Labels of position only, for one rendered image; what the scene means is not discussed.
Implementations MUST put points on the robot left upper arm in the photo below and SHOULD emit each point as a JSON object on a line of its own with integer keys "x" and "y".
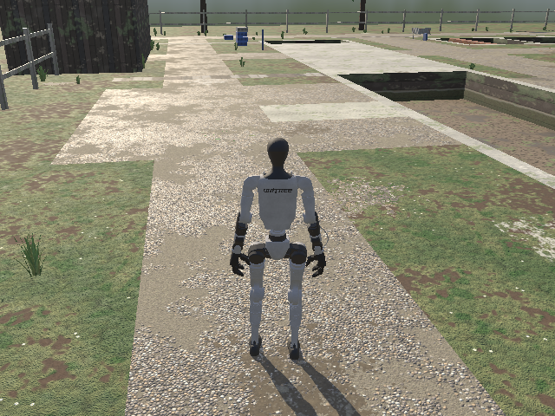
{"x": 247, "y": 195}

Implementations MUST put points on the robot right forearm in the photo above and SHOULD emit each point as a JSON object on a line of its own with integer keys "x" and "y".
{"x": 315, "y": 236}

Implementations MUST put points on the robot right hand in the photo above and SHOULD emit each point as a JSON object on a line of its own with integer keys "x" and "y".
{"x": 320, "y": 264}

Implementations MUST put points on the robot left hand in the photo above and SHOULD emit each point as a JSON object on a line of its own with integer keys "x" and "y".
{"x": 235, "y": 263}

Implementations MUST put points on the left robot shin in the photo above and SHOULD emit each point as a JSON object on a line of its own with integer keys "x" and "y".
{"x": 255, "y": 317}

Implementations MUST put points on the robot head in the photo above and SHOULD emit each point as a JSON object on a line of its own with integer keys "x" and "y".
{"x": 277, "y": 149}

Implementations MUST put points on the robot left forearm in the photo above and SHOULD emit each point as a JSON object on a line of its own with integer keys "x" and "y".
{"x": 239, "y": 236}

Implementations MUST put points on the robot right upper arm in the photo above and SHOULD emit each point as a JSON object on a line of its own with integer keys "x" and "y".
{"x": 304, "y": 183}

